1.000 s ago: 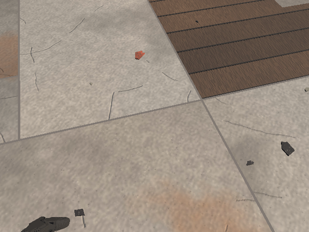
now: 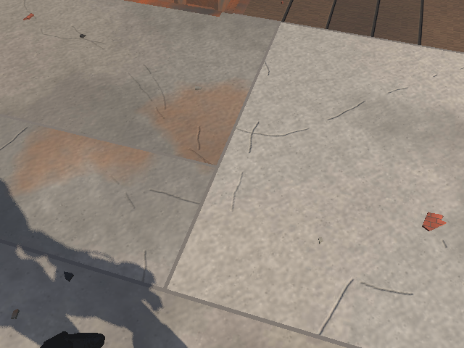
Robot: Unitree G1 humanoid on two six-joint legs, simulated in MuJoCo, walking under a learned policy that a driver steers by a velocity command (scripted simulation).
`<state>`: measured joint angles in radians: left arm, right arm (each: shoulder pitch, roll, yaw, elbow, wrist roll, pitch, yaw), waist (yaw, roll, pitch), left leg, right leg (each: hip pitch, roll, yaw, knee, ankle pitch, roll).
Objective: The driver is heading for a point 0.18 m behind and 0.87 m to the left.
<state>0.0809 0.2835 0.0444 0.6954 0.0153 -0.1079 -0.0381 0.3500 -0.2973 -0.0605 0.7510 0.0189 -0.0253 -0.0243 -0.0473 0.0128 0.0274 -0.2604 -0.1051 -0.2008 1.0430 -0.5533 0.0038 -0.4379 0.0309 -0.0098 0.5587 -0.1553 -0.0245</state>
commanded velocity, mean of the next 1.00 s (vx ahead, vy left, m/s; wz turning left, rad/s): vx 0.16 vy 0.00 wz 0.35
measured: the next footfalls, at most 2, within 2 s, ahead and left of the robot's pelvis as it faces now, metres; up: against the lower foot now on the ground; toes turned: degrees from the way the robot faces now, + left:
left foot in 0.30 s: +0.18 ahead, +0.14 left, +0.00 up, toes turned -2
left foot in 0.92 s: +0.18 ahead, +0.18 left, +0.00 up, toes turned +22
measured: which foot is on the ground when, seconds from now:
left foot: up 0.00-0.28, down 0.30-0.60, up 0.62-0.90, down 0.92-1.00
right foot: down 0.00-0.94, up 0.96-1.00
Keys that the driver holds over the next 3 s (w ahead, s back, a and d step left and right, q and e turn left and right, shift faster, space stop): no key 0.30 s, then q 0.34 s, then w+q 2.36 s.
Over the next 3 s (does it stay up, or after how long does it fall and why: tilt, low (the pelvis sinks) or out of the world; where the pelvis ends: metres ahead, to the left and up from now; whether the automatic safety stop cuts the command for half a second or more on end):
stays up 0.74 0.90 0.00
